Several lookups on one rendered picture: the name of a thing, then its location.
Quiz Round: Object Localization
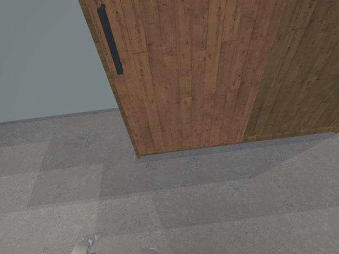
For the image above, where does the wardrobe door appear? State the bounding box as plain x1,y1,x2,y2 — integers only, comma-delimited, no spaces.
85,0,288,155
243,0,339,137

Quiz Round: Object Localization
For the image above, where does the robot left hand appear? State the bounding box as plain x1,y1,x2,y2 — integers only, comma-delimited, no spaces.
71,232,102,254

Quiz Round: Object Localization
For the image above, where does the handle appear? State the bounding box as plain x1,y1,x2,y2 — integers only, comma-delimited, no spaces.
97,4,123,75

